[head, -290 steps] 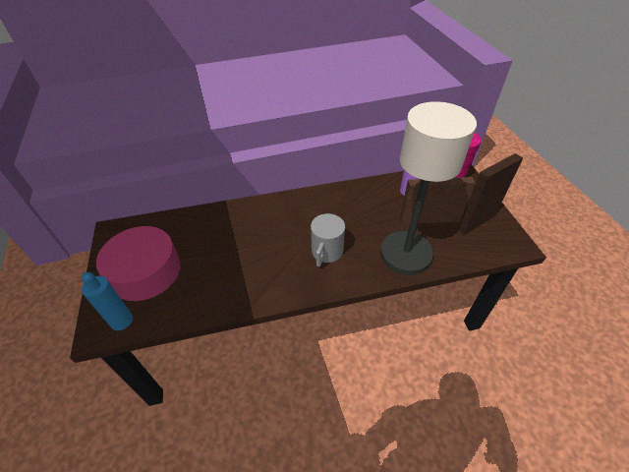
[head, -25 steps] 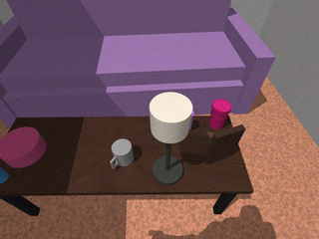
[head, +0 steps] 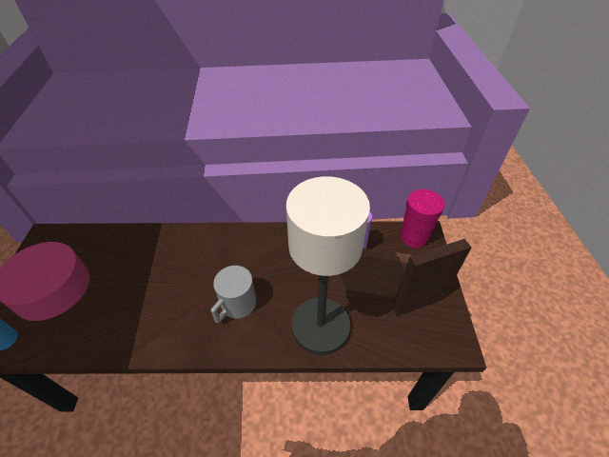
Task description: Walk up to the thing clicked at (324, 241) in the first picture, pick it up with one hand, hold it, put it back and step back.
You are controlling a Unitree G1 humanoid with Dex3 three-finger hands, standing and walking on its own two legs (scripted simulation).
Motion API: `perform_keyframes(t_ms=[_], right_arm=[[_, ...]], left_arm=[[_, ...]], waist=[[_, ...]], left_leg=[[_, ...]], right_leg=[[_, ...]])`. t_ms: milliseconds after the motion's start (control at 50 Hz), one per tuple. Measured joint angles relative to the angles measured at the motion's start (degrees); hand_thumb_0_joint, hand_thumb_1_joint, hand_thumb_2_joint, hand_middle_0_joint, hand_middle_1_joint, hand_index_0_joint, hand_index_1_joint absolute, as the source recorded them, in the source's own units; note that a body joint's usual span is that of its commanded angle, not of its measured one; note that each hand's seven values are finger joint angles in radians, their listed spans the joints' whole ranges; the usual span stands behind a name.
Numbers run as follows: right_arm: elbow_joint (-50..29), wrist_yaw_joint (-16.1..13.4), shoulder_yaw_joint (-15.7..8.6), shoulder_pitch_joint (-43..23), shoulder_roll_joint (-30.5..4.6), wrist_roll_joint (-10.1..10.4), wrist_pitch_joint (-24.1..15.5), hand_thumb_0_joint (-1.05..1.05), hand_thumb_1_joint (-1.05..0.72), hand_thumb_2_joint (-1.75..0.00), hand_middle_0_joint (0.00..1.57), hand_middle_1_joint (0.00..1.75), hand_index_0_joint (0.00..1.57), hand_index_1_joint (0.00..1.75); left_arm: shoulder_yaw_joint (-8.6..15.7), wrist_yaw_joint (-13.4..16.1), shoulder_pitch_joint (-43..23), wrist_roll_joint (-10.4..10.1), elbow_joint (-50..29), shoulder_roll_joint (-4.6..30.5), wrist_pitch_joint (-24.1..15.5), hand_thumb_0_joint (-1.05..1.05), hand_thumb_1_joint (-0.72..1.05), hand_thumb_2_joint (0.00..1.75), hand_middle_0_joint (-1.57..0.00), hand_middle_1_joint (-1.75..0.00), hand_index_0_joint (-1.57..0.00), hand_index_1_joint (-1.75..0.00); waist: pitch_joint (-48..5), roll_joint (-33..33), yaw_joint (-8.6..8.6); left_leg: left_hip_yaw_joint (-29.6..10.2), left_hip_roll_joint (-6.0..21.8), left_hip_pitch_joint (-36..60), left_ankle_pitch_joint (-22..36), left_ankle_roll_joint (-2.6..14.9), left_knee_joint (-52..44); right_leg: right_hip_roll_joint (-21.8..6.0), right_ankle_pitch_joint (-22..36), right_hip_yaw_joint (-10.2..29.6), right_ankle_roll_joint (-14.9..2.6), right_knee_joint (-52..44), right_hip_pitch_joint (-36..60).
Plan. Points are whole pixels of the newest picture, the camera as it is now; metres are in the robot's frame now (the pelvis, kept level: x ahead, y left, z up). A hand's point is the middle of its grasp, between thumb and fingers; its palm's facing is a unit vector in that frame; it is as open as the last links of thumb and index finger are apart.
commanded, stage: stand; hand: left
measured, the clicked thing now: (231, 297) +0.51 +0.20 -0.30
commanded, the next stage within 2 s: go down in 0.32 s
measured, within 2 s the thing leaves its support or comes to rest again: neither
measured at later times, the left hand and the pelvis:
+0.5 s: hand out of the picture +0.09 +0.25 -0.16, palm faces +0.01 -0.94 -0.34, open 7.8 cm; pelvis +0.00 +0.00 +0.00, yaw +0 degrees
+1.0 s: hand (140, 456) +0.16 +0.26 -0.16, palm faces +0.05 -0.94 -0.33, open 16.8 cm; pelvis +0.01 +0.00 -0.03, yaw +0 degrees
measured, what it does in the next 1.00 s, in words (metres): stands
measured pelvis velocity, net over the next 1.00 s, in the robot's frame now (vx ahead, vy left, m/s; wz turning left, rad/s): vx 0.01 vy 0.00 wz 0.00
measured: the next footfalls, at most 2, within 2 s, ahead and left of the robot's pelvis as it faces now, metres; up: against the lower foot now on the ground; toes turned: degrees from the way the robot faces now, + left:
none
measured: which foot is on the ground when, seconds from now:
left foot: down 0.00-1.00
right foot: down 0.00-1.00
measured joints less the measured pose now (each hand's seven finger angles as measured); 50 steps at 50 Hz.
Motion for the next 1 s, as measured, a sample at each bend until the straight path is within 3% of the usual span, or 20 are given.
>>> perform_keyframes(t_ms=[440, 500, 560, 680, 820, 1000], right_arm=[[-0.4, 0.0, 0.1, 0.3, 0.0, 0.0, 0.1, 0.00, -0.91, -0.90, 0.20, 0.29, 0.20, 0.30], [-6.9, -1.5, -0.2, 0.7, 0.5, 3.2, -2.2, 0.01, -0.87, -0.85, 0.17, 0.26, 0.17, 0.26], [-10.5, -2.6, -1.8, -2.1, 1.4, 4.3, -4.8, 0.01, -0.76, -0.75, 0.13, 0.19, 0.13, 0.19], [-18.1, -2.1, -6.0, -3.2, 3.0, 3.0, -5.4, 0.00, -0.42, -0.45, 0.08, 0.10, 0.08, 0.10], [-24.1, -0.6, -6.2, 2.9, 3.0, 3.2, -2.7, 0.00, 0.01, -0.22, 0.06, 0.06, 0.06, 0.06], [-27.5, -2.3, -6.4, 5.7, 4.0, 2.0, -4.0, -0.01, 0.35, -0.09, 0.05, 0.05, 0.06, 0.05]], left_arm=[[0.2, -0.1, 0.1, 0.0, 0.0, 0.0, 0.1, 0.00, 0.90, 0.90, -0.20, -0.30, -0.20, -0.30], [0.4, 1.1, 0.1, -2.7, -6.1, -0.9, 0.1, 0.01, 0.86, 0.86, -0.17, -0.26, -0.17, -0.26], [1.7, 1.4, -4.2, -3.0, -7.6, -1.9, 0.8, 0.01, 0.76, 0.76, -0.12, -0.19, -0.12, -0.19], [6.0, -0.2, -8.7, -0.7, -11.7, -1.7, 7.3, 0.00, 0.45, 0.46, -0.07, -0.08, -0.06, -0.09], [6.8, -3.0, -3.7, 0.0, -19.7, -0.4, 15.6, 0.00, 0.07, 0.23, -0.06, -0.04, -0.05, -0.05], [8.7, -2.6, 0.2, 0.4, -27.4, -0.4, 17.2, 0.00, -0.38, 0.10, -0.07, -0.04, -0.06, -0.05]], waist=[[0.3, -0.1, -0.03], [1.4, 0.3, -0.40], [1.7, 0.9, -0.69], [-1.4, 1.0, -1.03], [-4.9, 0.8, -1.21], [-5.2, 0.5, -1.27]], left_leg=[[-0.1, 0.1, -0.1, -0.3, -0.03, 0.2], [-0.3, 0.1, -3.5, -1.5, 0.02, 3.7], [-0.4, 0.4, -8.8, -2.8, 0.05, 8.1], [-0.7, 0.5, -15.9, -4.9, 0.06, 13.7], [-0.7, 0.4, -18.2, -6.9, 0.12, 16.2], [-0.9, 0.4, -21.3, -10.2, 0.10, 21.4]], right_leg=[[0.1, -0.1, -0.1, -0.04, -0.1, 0.1], [0.1, -1.4, -0.1, -0.11, 3.5, -3.3], [0.3, -2.5, 0.0, -0.11, 7.6, -8.4], [0.4, -4.8, -0.1, -0.18, 13.4, -15.5], [0.2, -7.0, 0.0, -0.10, 16.0, -17.9], [0.2, -10.1, 0.0, 0.05, 20.7, -20.7]])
